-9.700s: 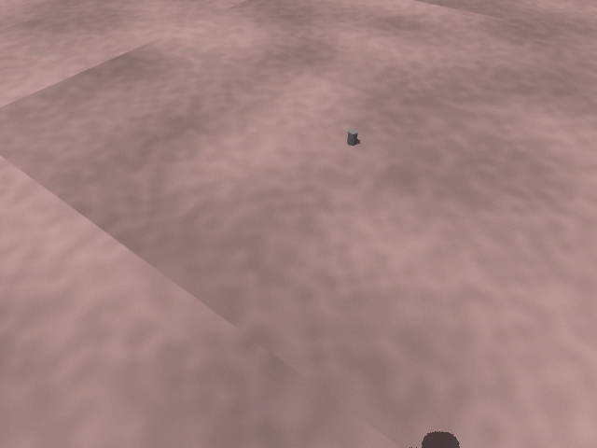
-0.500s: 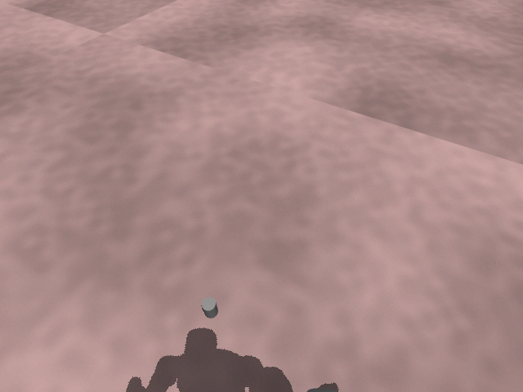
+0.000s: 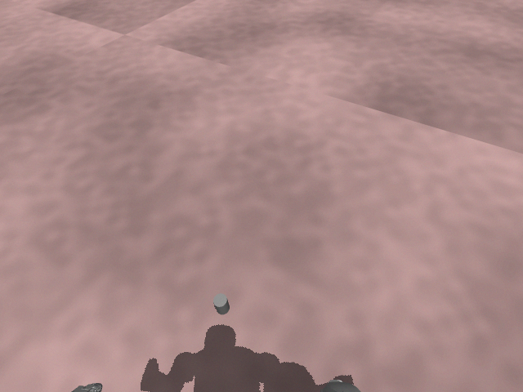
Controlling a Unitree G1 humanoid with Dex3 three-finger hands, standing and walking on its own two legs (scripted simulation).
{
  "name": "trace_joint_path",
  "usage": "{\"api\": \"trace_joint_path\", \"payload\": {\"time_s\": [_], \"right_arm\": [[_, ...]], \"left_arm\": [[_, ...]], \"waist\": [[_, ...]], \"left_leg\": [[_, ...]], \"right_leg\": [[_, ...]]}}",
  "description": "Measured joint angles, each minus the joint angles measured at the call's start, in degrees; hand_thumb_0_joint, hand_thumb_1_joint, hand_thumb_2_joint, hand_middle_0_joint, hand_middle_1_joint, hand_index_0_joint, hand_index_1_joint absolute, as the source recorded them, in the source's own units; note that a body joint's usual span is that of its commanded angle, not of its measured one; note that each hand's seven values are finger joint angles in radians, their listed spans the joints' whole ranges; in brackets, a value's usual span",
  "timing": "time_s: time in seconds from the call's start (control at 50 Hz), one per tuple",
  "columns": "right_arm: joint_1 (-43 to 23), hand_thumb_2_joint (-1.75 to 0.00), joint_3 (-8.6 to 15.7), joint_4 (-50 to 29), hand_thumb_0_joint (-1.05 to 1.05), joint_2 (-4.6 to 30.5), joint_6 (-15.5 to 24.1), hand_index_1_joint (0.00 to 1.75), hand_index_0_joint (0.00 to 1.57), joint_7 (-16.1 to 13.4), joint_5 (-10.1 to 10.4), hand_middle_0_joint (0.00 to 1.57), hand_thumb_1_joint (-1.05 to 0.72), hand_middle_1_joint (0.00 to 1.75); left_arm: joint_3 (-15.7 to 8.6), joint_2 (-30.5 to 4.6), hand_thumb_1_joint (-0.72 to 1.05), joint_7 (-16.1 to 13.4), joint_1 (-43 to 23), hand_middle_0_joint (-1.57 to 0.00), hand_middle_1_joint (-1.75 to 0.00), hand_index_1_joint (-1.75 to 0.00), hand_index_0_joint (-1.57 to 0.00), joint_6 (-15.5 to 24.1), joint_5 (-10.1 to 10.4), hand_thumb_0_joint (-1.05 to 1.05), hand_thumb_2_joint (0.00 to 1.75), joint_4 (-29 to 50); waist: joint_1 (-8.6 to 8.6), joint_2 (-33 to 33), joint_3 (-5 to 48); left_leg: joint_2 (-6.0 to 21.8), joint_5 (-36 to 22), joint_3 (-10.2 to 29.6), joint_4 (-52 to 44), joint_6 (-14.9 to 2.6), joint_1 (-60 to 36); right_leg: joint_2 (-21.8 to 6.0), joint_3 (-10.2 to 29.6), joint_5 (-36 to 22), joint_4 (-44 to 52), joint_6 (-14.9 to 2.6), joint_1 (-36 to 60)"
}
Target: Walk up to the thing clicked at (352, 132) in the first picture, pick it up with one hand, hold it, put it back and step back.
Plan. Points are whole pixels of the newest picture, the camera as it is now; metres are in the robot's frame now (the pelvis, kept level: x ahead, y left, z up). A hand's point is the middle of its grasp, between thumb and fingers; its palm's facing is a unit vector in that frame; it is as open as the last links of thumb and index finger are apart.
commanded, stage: walk up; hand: left
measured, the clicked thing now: (221, 304) +0.53 +0.21 -0.71
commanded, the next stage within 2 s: stand in 0.66 s
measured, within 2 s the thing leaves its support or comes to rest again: neither
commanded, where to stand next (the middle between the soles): +0.12 +0.00 m, yaw -3 degrees
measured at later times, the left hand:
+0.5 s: hand out of the picture +0.12 +0.25 -0.13, palm faces -0.04 -0.95 -0.32, open 7.4 cm
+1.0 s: hand out of the picture +0.12 +0.26 -0.12, palm faces -0.04 -0.94 -0.35, open 7.4 cm
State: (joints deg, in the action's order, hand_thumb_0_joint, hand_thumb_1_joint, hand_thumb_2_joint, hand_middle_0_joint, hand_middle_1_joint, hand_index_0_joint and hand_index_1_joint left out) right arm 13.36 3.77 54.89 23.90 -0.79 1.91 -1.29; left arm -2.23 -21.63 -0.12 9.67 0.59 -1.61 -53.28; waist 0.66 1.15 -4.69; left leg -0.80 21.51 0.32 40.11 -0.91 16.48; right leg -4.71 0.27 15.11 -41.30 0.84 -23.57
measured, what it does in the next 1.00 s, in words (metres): stands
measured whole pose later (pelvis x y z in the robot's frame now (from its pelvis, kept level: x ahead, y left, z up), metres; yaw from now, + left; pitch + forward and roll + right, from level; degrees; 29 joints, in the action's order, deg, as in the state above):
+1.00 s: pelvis +0.02 +0.01 +0.03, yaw -2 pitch -3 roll +0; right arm 4.6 0.8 66.9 20.1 1.0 0.7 -0.3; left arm -0.3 -20.0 0.5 3.9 0.7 -0.3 -65.9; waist -0.5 0.1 -3.4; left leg 0.3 11.4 -1.0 18.2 0.4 4.0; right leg -0.7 2.1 7.9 -19.6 1.0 -8.9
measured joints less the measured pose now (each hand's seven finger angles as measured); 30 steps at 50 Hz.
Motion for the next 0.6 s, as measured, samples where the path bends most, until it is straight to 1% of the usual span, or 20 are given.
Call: {"api": "trace_joint_path", "payload": {"time_s": [0.02, 0.06, 0.1, 0.14, 0.16, 0.18, 0.2, 0.22, 0.28, 0.36, 0.5, 0.6], "right_arm": [[0.1, -0.89, 0.0, 0.5, 0.00, -0.4, 0.2, 0.30, 0.20, -0.1, -0.4, 0.20, -0.91, 0.30], [0.4, -0.89, -0.4, 1.1, 0.00, -0.9, 0.2, 0.30, 0.20, -0.2, -0.6, 0.20, -0.91, 0.30], [0.3, -0.89, -1.0, 1.7, 0.00, -1.8, 0.7, 0.30, 0.20, -0.5, -0.6, 0.20, -0.91, 0.30], [0.2, -0.89, -1.6, 2.2, 0.01, -2.5, 1.1, 0.30, 0.20, -0.6, -0.3, 0.20, -0.91, 0.30], [0.0, -0.89, -1.8, 2.4, 0.01, -2.6, 1.2, 0.30, 0.20, -0.5, -0.2, 0.20, -0.91, 0.30], [-0.5, -0.89, -1.9, 2.7, 0.01, -2.4, 1.1, 0.30, 0.20, -0.6, 0.0, 0.20, -0.91, 0.30], [-0.9, -0.89, -2.0, 2.9, 0.01, -2.4, 1.1, 0.30, 0.20, -0.7, 0.4, 0.20, -0.91, 0.30], [-1.3, -0.89, -2.1, 3.2, 0.01, -2.5, 1.1, 0.30, 0.20, -0.9, 0.7, 0.20, -0.91, 0.30], [-2.3, -0.89, -2.4, 4.0, 0.01, -3.1, 1.7, 0.30, 0.20, -1.1, 1.0, 0.20, -0.91, 0.30], [-4.4, -0.89, -2.8, 5.4, 0.01, -3.1, 2.1, 0.30, 0.20, -1.2, 1.2, 0.20, -0.91, 0.30], [-8.0, -0.89, -2.9, 7.2, 0.01, -3.2, 2.4, 0.30, 0.20, -1.3, 1.2, 0.20, -0.91, 0.30], [-9.2, -0.89, -2.9, 8.5, 0.00, -3.0, 2.5, 0.30, 0.20, -1.1, 1.1, 0.20, -0.91, 0.30]], "left_arm": [[-0.1, -0.3, 0.90, -0.1, 0.0, -0.21, -0.30, -0.30, -0.21, -0.4, 0.3, 0.01, 0.90, -0.4], [-0.2, -0.5, 0.90, -0.4, 0.6, -0.20, -0.30, -0.30, -0.21, -0.9, 0.8, 0.01, 0.90, -1.8], [-0.3, -1.3, 0.90, -0.3, 1.1, -0.20, -0.30, -0.30, -0.21, -0.9, 1.3, 0.01, 0.90, -3.0], [-0.4, -1.7, 0.90, -0.2, 1.4, -0.20, -0.30, -0.30, -0.20, -0.4, 1.6, 0.01, 0.90, -4.1], [-0.4, -1.7, 0.90, -0.2, 1.6, -0.20, -0.30, -0.30, -0.20, -0.1, 1.6, 0.01, 0.90, -4.7], [-0.5, -1.3, 0.90, -0.2, 1.5, -0.20, -0.30, -0.30, -0.20, 0.2, 1.5, 0.01, 0.90, -5.3], [-0.3, -0.8, 0.90, -0.3, 1.3, -0.20, -0.30, -0.30, -0.20, 0.3, 1.3, 0.01, 0.90, -5.8], [0.0, -0.5, 0.90, -0.1, 1.3, -0.20, -0.30, -0.30, -0.20, 0.4, 1.2, 0.01, 0.90, -6.2], [1.0, 0.1, 0.90, 0.4, 0.7, -0.20, -0.30, -0.30, -0.20, 0.1, 1.5, 0.01, 0.90, -7.2], [1.8, 1.5, 0.90, 0.8, -0.9, -0.20, -0.30, -0.30, -0.20, 0.3, 1.7, 0.01, 0.90, -8.2], [2.4, 2.3, 0.90, 0.9, -3.9, -0.20, -0.30, -0.30, -0.20, 0.4, 1.9, 0.01, 0.90, -9.8], [2.4, 2.3, 0.90, 1.0, -5.3, -0.20, -0.30, -0.30, -0.20, 0.5, 1.6, 0.01, 0.90, -10.9]], "waist": [[0.15, -0.9, -0.1], [-0.63, -0.9, 0.5], [-1.23, -1.5, 0.6], [-1.21, -1.8, 0.4], [-1.03, -1.7, 0.3], [-0.87, -0.9, -0.3], [-0.89, 0.0, -0.8], [-0.90, 0.1, -0.9], [-0.76, -1.1, -0.5], [-0.32, -0.8, 0.1], [-0.21, -1.2, 1.2], [-0.28, -1.3, 1.9]], "left_leg": [[-0.5, -0.8, -0.7, -0.1, 0.36, -0.2], [-0.2, -0.4, -0.6, 0.2, 0.12, -0.1], [0.1, -0.5, -0.5, -0.7, 0.18, -0.7], [0.5, -0.6, -0.6, -1.1, 0.58, -1.0], [0.9, -0.3, -0.7, -0.8, 0.79, -1.0], [1.6, 0.2, -0.5, -0.3, 1.02, -1.2], [2.4, 0.4, -0.1, -0.1, 1.22, -1.5], [2.5, 0.1, 0.0, -0.8, 1.31, -1.9], [1.3, -1.7, -0.7, -4.8, 1.28, -3.9], [1.3, -3.1, -1.1, -8.0, 1.00, -5.7], [1.3, -5.2, -1.8, -12.7, 1.03, -8.4], [1.4, -6.4, -2.2, -15.5, 1.06, -9.8]], "right_leg": [[-0.1, 1.3, 2.1, -1.4, -0.17, -0.5], [2.0, 3.0, 8.9, -4.7, -1.03, -1.1], [3.5, 3.8, 10.2, -6.7, -1.55, -0.7], [3.9, 2.5, 8.5, -3.2, -1.80, 1.6], [4.1, 1.7, 6.0, 0.7, -1.77, 3.6], [4.8, 1.3, 1.7, 3.2, -1.34, 4.9], [5.4, 0.8, 0.5, 4.4, -0.92, 5.7], [5.5, 0.7, 0.4, 4.9, -0.69, 6.1], [4.3, 1.5, 0.5, 5.8, -0.26, 6.7], [4.3, 1.8, -0.8, 8.8, -0.13, 8.3], [4.4, 2.4, -2.8, 13.0, 0.00, 10.5], [4.5, 2.7, -4.2, 15.9, 0.11, 11.8]]}}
